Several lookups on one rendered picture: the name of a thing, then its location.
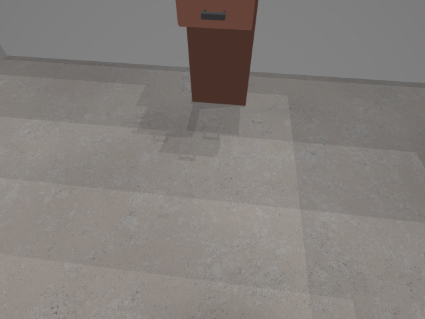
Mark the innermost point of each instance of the drawer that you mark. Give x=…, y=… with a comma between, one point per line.
x=239, y=13

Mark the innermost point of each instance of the handle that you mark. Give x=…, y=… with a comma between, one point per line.
x=213, y=15

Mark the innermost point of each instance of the cabinet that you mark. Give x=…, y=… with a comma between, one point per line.
x=219, y=61

